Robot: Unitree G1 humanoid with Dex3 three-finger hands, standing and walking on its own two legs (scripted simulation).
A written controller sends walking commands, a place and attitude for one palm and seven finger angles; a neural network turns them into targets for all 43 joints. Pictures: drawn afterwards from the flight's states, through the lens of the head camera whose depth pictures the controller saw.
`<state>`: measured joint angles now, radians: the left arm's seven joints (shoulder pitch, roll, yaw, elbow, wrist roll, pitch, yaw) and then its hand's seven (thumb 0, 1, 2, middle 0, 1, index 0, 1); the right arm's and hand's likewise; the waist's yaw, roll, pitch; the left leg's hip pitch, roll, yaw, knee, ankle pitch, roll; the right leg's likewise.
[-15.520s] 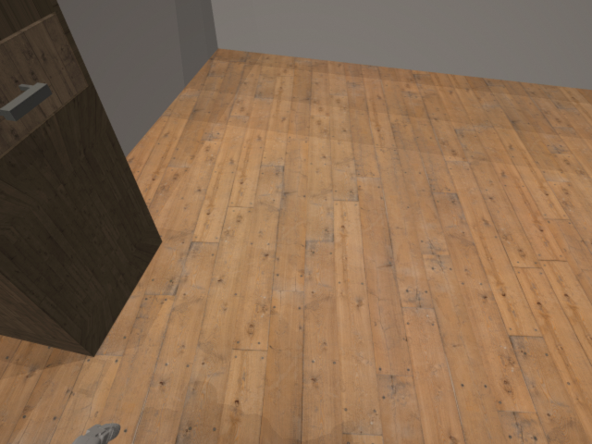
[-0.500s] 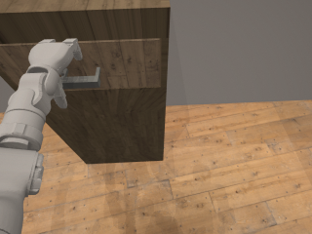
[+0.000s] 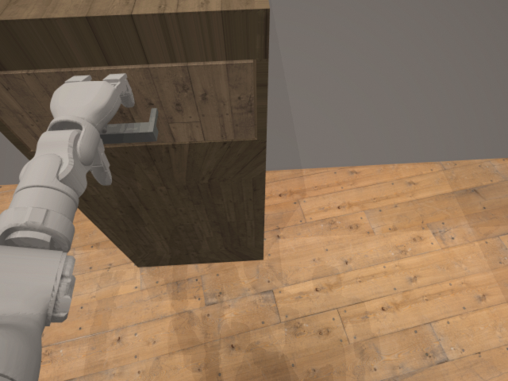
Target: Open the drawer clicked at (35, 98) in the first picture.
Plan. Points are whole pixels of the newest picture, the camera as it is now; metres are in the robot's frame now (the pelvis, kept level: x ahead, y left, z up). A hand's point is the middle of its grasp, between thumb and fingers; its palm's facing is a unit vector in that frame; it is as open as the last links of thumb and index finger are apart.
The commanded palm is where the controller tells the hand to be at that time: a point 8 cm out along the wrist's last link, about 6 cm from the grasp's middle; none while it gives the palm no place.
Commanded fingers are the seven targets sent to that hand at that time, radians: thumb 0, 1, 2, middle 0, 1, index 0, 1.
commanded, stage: lower the fingers behind the handle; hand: left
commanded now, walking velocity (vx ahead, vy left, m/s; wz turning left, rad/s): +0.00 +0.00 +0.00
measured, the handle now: (125, 124) +0.53 +0.23 +0.07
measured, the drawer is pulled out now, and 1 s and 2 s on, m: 0.00 0.00 0.00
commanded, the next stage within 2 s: lift the fingers back up to retry in 1.30 s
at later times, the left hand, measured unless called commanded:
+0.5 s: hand (111, 139) +0.49 +0.24 +0.08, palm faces -0.07 +0.01 -1.00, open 13.8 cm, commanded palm +0.47 +0.24 +0.13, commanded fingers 0.00 -0.50 0.30 -0.30 -1.20 -0.30 -1.20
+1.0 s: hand (112, 139) +0.49 +0.24 +0.08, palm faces -0.02 +0.02 -1.00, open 13.8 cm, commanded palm +0.47 +0.25 +0.10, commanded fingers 0.00 -0.50 0.30 -0.30 -1.20 -0.30 -1.20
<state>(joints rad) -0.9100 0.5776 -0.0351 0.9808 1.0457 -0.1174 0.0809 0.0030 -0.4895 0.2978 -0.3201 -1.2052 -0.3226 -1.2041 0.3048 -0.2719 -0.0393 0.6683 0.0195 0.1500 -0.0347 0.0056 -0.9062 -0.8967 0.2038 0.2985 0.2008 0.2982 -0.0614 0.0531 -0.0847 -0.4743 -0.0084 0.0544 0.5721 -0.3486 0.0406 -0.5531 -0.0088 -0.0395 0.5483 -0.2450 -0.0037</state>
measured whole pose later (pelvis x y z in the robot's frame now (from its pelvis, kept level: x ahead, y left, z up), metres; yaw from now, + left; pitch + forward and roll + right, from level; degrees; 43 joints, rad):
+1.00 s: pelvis -0.02 +0.00 -0.01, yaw +0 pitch +18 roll -1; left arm -0.98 0.59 -0.05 1.11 1.08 -0.09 0.21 0.00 -0.49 0.30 -0.30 -1.30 -0.32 -1.24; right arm 0.35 -0.28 -0.03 0.69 0.02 0.12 -0.04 0.00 -0.91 -0.90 0.20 0.30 0.20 0.30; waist -0.10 0.04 -0.11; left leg -0.63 0.00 0.06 0.69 -0.37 0.04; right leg -0.70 0.00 -0.03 0.64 -0.25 -0.01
